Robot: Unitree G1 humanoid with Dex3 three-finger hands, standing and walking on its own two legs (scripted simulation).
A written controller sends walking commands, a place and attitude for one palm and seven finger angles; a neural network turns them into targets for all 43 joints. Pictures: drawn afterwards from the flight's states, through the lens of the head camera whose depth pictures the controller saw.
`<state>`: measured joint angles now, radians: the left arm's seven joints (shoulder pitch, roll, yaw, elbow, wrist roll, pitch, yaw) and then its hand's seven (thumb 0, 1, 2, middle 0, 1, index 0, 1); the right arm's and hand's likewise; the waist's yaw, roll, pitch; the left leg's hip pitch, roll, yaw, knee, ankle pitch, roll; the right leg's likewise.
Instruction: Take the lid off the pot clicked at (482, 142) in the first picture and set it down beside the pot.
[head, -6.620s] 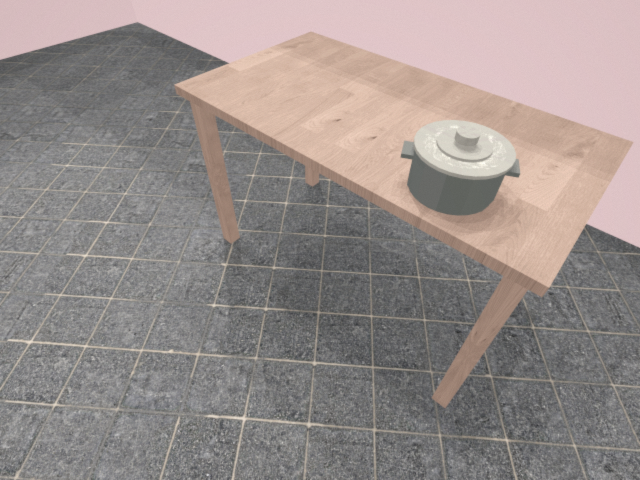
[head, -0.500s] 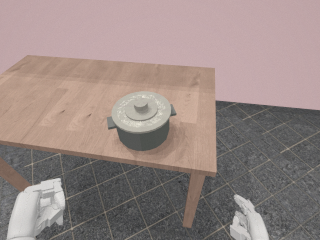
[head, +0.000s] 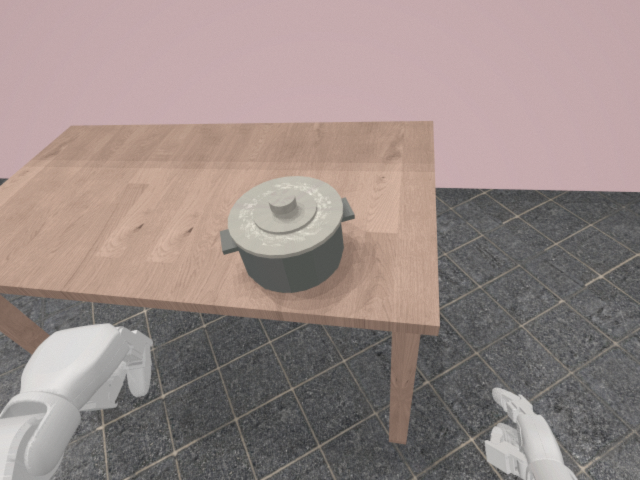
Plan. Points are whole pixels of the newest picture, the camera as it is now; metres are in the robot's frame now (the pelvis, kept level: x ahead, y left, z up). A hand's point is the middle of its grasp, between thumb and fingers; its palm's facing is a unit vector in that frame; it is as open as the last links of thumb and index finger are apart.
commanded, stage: reach forward and open the fingers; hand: left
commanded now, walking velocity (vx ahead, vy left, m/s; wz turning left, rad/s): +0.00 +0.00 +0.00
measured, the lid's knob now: (282, 201) +0.53 +0.14 +0.06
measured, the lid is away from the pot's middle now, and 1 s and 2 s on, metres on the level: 0.00 0.00 0.00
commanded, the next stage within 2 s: move the open hand above the knob in 0.74 s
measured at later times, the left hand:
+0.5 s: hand (116, 336) +0.24 +0.27 +0.11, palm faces -0.20 -0.03 -0.98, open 8.5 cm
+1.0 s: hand (130, 292) +0.29 +0.27 +0.12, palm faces -0.23 -0.04 -0.97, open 10.0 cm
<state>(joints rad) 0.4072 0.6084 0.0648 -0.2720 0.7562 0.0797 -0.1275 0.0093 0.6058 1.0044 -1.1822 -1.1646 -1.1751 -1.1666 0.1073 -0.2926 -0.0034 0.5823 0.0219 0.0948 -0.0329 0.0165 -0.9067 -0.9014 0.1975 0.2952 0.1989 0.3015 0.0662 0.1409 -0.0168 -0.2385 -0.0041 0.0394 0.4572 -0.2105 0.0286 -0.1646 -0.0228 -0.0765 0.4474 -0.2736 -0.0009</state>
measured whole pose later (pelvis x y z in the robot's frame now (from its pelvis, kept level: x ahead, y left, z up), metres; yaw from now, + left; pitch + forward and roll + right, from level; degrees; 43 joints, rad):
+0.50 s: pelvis -0.03 +0.02 +0.00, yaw +1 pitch -2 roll -1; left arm 0.04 0.64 0.02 -0.11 0.78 -0.04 -0.25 0.00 -0.08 1.25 -0.90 -0.28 -0.89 -0.28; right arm 0.14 -0.27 0.00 0.59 0.03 0.11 0.01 0.02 -0.91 -0.90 0.20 0.30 0.20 0.30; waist 0.05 0.13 0.04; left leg -0.22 -0.03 0.04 0.39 -0.14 0.05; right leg -0.15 -0.04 -0.08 0.39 -0.20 0.02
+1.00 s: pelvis -0.02 +0.02 +0.00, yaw +1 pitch -1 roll +0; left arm -0.22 0.63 -0.06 0.04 0.79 0.07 -0.35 0.00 -0.26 1.37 -0.85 -0.08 -0.84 -0.08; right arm 0.11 -0.29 0.01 0.58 0.04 0.12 0.01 0.01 -0.91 -0.90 0.20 0.30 0.20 0.30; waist 0.04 0.12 0.03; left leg -0.24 -0.04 0.03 0.40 -0.14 0.06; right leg -0.16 -0.06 -0.09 0.40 -0.22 0.02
